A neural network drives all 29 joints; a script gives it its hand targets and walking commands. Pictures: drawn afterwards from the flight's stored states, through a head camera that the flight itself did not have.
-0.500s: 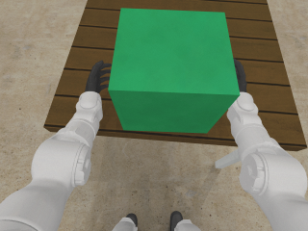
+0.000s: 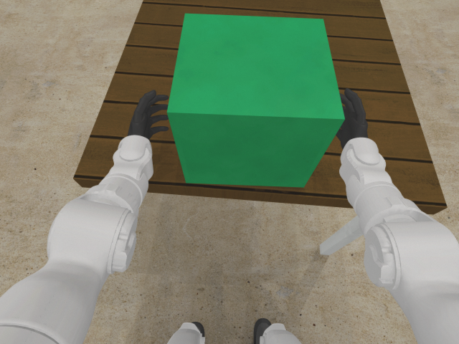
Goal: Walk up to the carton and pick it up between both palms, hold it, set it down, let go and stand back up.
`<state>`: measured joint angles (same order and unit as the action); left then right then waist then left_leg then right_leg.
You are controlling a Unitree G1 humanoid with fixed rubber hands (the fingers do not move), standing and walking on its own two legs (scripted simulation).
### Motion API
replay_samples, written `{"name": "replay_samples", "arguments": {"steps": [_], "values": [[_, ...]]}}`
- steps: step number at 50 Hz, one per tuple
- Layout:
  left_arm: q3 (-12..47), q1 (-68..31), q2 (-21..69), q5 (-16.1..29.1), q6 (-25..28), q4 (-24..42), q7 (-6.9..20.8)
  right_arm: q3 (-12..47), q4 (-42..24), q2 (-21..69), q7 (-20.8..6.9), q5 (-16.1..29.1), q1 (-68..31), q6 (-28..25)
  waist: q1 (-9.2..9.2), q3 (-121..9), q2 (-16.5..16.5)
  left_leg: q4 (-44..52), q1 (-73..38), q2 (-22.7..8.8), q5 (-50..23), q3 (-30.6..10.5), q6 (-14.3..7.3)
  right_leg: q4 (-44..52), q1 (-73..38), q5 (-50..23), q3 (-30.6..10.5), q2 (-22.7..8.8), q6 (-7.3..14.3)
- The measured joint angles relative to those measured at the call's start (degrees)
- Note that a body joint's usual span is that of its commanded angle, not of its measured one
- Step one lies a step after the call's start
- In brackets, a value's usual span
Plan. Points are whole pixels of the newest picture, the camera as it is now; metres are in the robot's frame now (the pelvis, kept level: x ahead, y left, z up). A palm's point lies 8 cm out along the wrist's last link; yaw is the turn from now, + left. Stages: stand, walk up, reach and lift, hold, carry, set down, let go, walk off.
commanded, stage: set down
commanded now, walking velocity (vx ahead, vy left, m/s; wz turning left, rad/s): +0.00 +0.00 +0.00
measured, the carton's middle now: (249, 107) +0.55 -0.01 +0.02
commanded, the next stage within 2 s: none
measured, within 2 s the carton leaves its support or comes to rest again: neither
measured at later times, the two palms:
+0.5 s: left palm (133, 162) +0.41 +0.20 +0.03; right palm (369, 181) +0.39 -0.22 +0.02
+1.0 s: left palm (108, 208) +0.32 +0.22 +0.03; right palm (400, 234) +0.30 -0.24 +0.03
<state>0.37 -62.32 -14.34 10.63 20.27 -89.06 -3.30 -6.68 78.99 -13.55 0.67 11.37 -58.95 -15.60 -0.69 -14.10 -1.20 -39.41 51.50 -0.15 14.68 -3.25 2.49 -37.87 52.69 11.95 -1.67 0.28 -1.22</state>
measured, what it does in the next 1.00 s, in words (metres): stands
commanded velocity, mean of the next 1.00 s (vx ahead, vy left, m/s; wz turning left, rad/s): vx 0.00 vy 0.00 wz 0.00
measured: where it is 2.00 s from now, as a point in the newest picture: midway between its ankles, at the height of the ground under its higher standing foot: outside the picture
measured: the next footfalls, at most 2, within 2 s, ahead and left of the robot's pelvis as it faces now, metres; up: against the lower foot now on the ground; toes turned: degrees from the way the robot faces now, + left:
none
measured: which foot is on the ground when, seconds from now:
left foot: down 0.00-1.00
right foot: down 0.00-1.00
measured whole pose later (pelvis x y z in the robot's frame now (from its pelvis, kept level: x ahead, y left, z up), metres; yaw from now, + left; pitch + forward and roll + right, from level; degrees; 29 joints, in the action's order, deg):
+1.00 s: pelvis -0.01 +0.00 +0.03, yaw +0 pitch +9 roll +0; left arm 1.3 -20.3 -14.2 11.7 17.1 -51.6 -1.7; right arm -1.3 52.5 -15.1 -0.3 18.1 -16.9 -18.6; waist -0.7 -6.9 -1.2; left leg -31.1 27.3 -0.5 12.8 -3.2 2.3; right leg -29.0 28.2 9.8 -1.7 0.3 -1.2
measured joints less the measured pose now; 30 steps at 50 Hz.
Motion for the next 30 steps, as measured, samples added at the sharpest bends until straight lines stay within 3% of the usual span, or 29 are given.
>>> {"name": "replay_samples", "arguments": {"steps": [18,25,30], "values": [[1.3,4.4,0.0,1.0,1.6,2.1,0.9,4.9,0.1,-1.6,0.0,5.2,7.6,-3.0,0.00,-0.3,0.0,-1.5,0.0,0.0,-0.5,0.0,0.0,-1.5,0.0,-0.5,0.0,0.0,0.0],[1.3,11.7,0.0,1.0,1.7,9.2,0.9,5.4,-1.7,-1.6,0.0,6.3,12.2,-3.8,0.00,-1.0,0.0,-1.5,0.0,0.0,-0.6,0.0,0.0,-1.4,-0.1,-0.7,0.0,0.0,0.0],[1.3,18.7,0.0,1.0,1.2,18.4,1.0,5.4,-8.0,-1.6,-0.2,6.6,18.3,-3.8,0.00,-1.1,0.0,-0.7,-1.4,0.0,-1.0,0.0,0.0,-0.4,-1.5,-1.2,0.0,0.0,0.0]]}}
